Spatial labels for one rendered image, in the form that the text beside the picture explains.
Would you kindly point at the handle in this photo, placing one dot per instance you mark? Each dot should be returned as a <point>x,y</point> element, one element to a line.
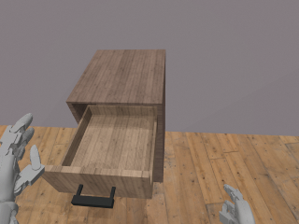
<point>93,201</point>

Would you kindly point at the right robot hand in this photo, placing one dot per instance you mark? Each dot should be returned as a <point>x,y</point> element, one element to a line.
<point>238,213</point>

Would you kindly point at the left robot hand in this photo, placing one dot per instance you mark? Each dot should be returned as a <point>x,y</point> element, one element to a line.
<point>13,143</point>

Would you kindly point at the robot left forearm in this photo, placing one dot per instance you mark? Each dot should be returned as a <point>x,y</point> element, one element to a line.
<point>8,211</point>

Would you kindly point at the drawer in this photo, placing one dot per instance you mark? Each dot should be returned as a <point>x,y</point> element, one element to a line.
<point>113,146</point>

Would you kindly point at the cabinet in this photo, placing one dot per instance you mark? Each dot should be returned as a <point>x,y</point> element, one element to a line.
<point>127,77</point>

